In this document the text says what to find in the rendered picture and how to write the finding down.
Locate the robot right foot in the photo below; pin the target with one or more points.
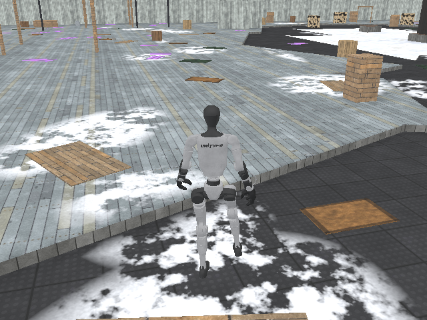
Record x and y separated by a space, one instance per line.
237 251

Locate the robot right thigh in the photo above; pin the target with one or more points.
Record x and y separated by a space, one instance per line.
229 194

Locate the left robot upper arm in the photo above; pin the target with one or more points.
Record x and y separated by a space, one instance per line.
188 151

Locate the robot right hand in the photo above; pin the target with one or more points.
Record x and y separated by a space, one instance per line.
251 196

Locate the right robot forearm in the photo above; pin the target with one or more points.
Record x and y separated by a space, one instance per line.
246 178

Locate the robot left hand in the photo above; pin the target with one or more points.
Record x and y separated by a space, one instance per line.
179 184

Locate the left robot forearm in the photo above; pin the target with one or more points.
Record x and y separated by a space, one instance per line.
182 173

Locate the right robot upper arm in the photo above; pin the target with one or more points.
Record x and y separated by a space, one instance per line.
236 151

